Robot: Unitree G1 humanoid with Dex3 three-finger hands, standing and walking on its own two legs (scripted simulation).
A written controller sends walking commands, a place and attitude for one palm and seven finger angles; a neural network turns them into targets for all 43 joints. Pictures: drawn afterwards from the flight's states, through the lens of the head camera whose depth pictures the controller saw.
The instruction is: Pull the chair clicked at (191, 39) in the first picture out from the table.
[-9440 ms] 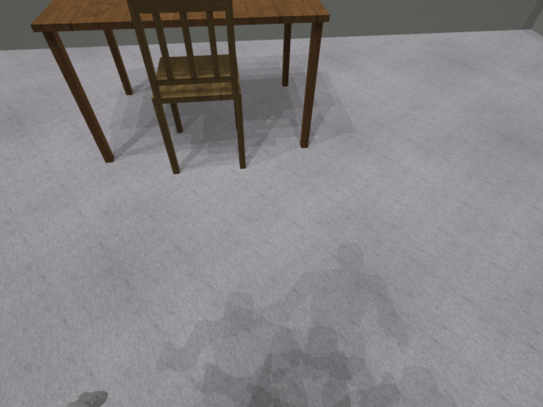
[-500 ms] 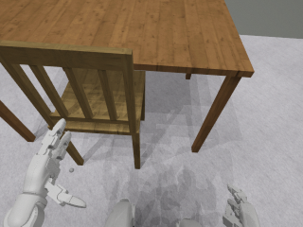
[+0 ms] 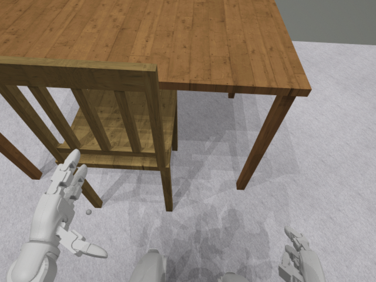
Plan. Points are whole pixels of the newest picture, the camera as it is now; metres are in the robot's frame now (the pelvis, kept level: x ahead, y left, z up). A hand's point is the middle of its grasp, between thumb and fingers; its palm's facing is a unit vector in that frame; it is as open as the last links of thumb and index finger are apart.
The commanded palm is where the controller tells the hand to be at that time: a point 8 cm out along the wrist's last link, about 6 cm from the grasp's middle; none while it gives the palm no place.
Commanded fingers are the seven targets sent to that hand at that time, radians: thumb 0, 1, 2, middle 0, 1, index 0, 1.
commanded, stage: raise the hand toward the chair's back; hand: left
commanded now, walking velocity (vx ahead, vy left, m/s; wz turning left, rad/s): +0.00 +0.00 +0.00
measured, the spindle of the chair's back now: (94, 121) +0.50 +0.29 -0.01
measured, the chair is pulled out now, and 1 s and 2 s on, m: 0.00 0.00 0.00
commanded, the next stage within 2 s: aim the fingers beside a spindle in 0.02 s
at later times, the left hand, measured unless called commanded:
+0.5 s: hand (98, 198) +0.27 +0.20 +0.03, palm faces -0.03 -1.00 -0.04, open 16.9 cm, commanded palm +0.26 +0.25 +0.04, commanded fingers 0.00 -0.50 0.30 -0.06 -0.08 -0.06 -0.08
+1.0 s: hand (113, 182) +0.32 +0.18 +0.01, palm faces -0.01 -1.00 -0.04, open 16.9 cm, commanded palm +0.30 +0.24 +0.02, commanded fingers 0.00 -0.50 0.30 -0.06 -0.08 -0.06 -0.08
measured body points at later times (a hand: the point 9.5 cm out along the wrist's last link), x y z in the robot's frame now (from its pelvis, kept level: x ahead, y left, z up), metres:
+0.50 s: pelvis +0.00 +0.01 -0.01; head +0.07 +0.02 +0.44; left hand +0.27 +0.25 +0.04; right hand +0.17 -0.24 -0.09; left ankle +0.07 +0.12 -0.65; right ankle -0.02 -0.13 -0.65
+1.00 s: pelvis +0.00 +0.00 -0.02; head +0.09 +0.01 +0.42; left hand +0.31 +0.24 +0.02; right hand +0.15 -0.25 -0.11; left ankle +0.07 +0.12 -0.65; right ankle -0.02 -0.13 -0.65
